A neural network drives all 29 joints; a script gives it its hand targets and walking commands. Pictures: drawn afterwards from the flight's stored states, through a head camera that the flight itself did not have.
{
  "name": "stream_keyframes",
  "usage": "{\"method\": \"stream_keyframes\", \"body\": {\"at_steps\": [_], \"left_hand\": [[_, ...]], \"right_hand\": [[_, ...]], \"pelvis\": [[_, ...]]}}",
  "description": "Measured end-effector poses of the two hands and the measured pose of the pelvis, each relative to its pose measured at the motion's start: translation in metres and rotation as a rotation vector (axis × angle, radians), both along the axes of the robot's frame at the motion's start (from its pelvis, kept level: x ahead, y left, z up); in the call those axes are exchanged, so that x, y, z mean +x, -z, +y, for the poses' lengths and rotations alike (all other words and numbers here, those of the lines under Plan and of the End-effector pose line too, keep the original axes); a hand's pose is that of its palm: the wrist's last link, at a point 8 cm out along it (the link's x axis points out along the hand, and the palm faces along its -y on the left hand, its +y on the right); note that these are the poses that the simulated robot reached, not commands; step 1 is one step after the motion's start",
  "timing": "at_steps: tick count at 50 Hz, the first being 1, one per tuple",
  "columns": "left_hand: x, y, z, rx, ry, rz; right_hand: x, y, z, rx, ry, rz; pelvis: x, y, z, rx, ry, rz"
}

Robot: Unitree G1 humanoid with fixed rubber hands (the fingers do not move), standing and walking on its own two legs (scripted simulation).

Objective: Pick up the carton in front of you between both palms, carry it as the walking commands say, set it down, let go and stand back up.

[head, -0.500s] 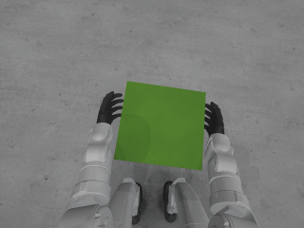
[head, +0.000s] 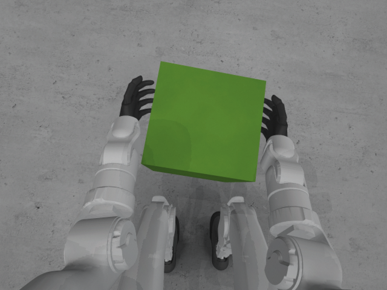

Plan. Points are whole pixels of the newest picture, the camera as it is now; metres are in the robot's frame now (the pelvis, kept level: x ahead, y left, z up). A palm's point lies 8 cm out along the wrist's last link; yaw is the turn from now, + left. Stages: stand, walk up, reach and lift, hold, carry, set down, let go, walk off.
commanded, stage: set down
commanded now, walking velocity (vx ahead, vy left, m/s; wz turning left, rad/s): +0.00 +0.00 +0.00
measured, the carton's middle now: (199, 133) +0.44 +0.00 -0.16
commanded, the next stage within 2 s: none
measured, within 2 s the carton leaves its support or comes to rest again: rests again in 1.88 s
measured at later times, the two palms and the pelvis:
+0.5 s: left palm (138, 122) +0.49 +0.17 -0.24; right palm (246, 138) +0.45 -0.13 -0.24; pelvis -0.02 +0.00 -0.12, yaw +1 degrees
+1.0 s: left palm (148, 124) +0.51 +0.16 -0.33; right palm (243, 138) +0.48 -0.14 -0.33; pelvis -0.02 +0.00 -0.18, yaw +0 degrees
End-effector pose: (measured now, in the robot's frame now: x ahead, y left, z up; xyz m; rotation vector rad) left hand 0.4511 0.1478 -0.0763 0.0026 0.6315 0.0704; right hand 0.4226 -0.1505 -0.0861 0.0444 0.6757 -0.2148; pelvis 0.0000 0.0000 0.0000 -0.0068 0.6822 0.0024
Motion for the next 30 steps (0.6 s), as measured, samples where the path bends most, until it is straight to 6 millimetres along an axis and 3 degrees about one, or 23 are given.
{"method": "stream_keyframes", "body": {"at_steps": [22,30], "left_hand": [[0.03,0.142,0.021,0.022,0.018,0.037],[0.046,0.189,0.017,0.031,0.053,0.053]], "right_hand": [[0.028,0.141,0.02,-0.005,-0.008,0.039],[0.036,0.187,0.017,-0.013,0.012,0.057]], "pelvis": [[-0.02,0.109,0.001,-0.02,-0.036,0.04],[-0.022,0.143,0.002,-0.031,-0.039,0.023]]}}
